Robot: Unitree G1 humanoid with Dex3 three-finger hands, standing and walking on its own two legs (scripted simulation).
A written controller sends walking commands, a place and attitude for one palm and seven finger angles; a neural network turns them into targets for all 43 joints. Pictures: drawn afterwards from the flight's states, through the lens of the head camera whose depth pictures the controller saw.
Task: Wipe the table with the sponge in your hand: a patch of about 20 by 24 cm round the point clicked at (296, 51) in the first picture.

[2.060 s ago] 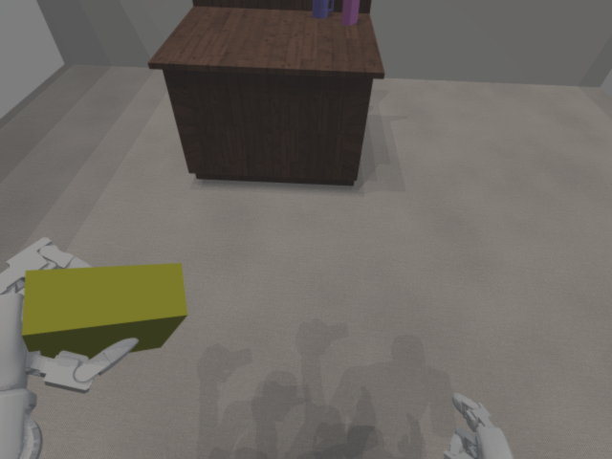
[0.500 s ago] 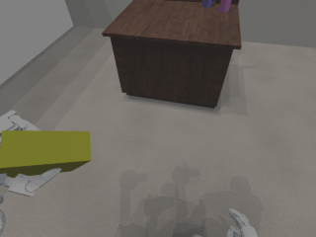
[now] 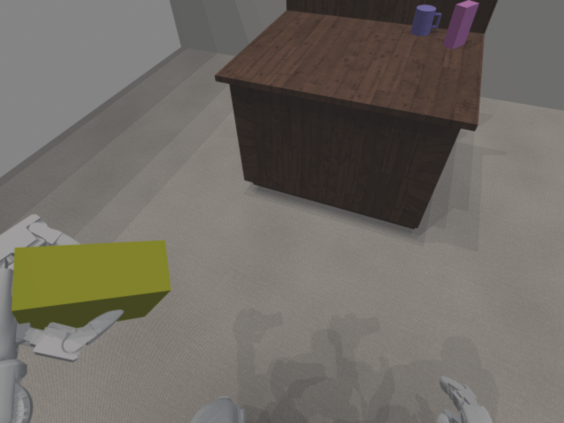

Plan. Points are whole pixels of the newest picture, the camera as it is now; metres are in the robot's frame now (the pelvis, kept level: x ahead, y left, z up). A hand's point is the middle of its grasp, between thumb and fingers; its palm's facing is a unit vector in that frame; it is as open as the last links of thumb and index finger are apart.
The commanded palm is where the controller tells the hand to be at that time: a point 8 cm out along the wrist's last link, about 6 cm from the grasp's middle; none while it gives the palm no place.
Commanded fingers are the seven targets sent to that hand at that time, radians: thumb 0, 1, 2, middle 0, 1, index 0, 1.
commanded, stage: walk to a spot facing it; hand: left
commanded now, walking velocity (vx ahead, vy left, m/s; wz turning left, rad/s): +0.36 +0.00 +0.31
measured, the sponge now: (114, 287) +0.22 +0.20 +0.15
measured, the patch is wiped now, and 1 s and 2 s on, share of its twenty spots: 0.00 0.00 0.00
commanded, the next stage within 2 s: none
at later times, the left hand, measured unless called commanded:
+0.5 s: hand (109, 192) +0.33 +0.24 +0.18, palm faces +0.49 -0.73 -0.47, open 9.4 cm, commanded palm +0.29 +0.27 +0.17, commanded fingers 0.00 0.10 1.30 -1.20 -1.60 -1.20 -1.60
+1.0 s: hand (111, 159) +0.42 +0.28 +0.17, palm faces +0.69 -0.62 -0.36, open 9.4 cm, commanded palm +0.33 +0.29 +0.17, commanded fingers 0.00 0.10 1.30 -1.20 -1.60 -1.20 -1.60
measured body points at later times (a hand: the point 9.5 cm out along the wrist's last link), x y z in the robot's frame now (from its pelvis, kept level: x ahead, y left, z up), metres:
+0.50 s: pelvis +0.16 -0.02 -0.01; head +0.18 -0.03 +0.44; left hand +0.30 +0.27 +0.21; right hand +0.32 -0.21 -0.11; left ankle +0.12 +0.12 -0.74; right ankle +0.24 -0.16 -0.71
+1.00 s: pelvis +0.28 -0.03 -0.03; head +0.30 +0.00 +0.42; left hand +0.37 +0.31 +0.18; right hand +0.54 -0.20 -0.09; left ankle +0.29 +0.09 -0.74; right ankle +0.27 -0.16 -0.68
